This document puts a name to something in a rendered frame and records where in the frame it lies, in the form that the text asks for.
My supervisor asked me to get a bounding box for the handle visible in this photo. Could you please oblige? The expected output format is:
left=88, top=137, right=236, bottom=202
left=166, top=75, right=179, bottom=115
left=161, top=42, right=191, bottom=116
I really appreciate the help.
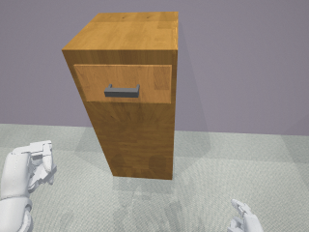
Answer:
left=104, top=84, right=140, bottom=98

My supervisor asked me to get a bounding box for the drawer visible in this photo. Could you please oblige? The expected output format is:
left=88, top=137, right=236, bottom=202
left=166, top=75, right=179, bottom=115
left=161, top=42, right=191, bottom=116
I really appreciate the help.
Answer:
left=73, top=64, right=172, bottom=102

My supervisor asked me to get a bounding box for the left robot hand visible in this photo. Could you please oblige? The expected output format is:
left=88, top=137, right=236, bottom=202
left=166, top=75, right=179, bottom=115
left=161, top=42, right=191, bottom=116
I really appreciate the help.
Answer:
left=1, top=140, right=57, bottom=200

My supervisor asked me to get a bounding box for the cabinet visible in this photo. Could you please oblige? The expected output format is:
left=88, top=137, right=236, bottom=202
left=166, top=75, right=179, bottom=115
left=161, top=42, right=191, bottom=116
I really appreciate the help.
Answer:
left=62, top=12, right=179, bottom=181

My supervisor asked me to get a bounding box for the robot left forearm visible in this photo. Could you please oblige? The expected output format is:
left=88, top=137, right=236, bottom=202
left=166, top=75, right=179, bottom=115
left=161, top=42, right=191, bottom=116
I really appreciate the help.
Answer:
left=0, top=196, right=34, bottom=232

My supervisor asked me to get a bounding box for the right robot hand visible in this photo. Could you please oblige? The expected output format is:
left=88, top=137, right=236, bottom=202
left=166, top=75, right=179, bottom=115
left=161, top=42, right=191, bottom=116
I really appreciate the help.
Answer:
left=227, top=198, right=264, bottom=232

